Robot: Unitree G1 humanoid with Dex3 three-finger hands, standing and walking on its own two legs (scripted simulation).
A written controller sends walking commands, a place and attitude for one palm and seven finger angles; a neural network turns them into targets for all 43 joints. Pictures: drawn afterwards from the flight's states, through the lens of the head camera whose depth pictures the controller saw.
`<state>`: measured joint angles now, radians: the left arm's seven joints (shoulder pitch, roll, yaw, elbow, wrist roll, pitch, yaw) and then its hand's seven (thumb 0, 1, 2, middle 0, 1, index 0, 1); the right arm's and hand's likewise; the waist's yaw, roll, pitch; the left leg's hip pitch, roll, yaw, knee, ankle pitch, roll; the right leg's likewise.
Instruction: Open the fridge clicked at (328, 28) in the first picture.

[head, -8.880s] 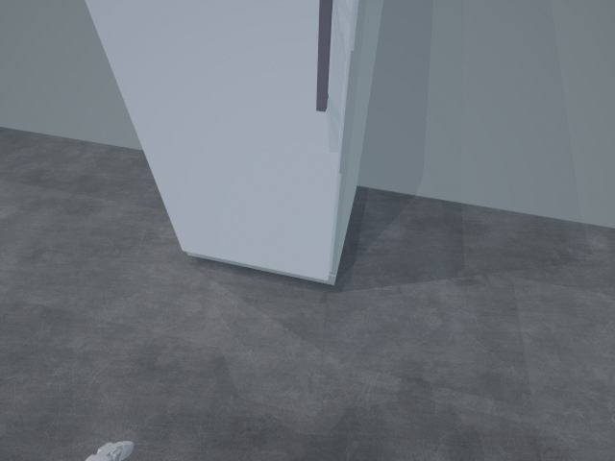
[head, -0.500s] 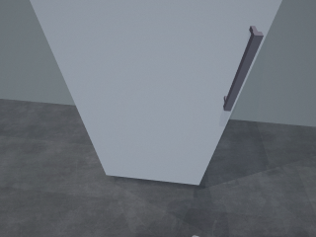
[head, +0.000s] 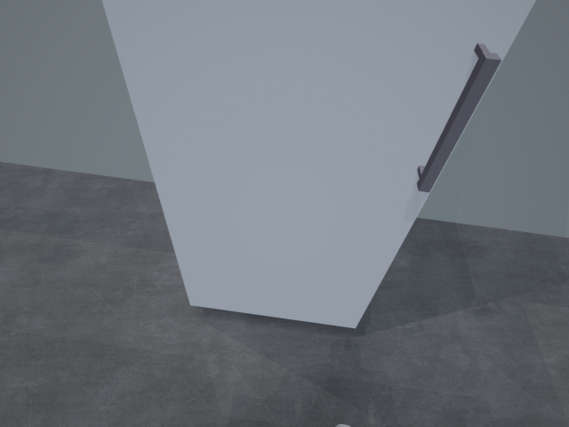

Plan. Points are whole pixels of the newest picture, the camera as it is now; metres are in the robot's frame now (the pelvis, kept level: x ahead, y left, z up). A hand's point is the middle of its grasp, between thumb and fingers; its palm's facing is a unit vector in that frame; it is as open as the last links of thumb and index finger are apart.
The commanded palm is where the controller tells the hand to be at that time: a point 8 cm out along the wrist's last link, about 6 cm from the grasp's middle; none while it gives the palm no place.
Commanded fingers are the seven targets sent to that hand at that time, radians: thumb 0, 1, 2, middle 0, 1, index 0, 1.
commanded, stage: come to a stop and stand still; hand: right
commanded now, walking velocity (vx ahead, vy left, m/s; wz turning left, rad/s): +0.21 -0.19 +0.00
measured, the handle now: (449, 126) +0.53 -0.23 +0.18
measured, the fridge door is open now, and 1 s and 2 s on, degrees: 0 0 0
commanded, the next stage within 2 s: look again from close up in 0.90 s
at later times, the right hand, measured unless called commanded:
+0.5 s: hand out of the picture -0.06 -0.21 -0.17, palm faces +0.12 +0.97 -0.19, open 7.3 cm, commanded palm none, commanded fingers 0.00 -0.90 -0.90 0.20 0.30 0.20 0.30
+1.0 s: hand out of the picture +0.00 -0.22 -0.17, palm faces +0.01 +0.98 -0.21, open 7.3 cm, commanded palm none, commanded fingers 0.00 -0.90 -0.90 0.20 0.30 0.20 0.30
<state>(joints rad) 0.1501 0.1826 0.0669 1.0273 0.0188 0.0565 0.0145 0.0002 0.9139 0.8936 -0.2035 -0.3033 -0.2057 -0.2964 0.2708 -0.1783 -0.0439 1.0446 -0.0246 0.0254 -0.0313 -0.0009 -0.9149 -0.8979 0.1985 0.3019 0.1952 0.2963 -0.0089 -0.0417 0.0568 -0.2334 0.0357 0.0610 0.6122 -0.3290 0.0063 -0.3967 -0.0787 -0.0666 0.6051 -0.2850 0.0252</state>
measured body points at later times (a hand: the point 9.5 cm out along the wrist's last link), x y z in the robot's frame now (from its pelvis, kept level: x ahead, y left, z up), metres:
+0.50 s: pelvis -0.02 -0.03 +0.01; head -0.02 -0.04 +0.46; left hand +0.01 +0.19 -0.14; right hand -0.07 -0.26 -0.15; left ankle +0.00 +0.11 -0.73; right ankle -0.04 -0.15 -0.73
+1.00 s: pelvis -0.01 -0.04 +0.01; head +0.01 -0.04 +0.46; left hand -0.01 +0.17 -0.15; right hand +0.00 -0.27 -0.15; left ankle +0.00 +0.11 -0.73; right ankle -0.04 -0.15 -0.73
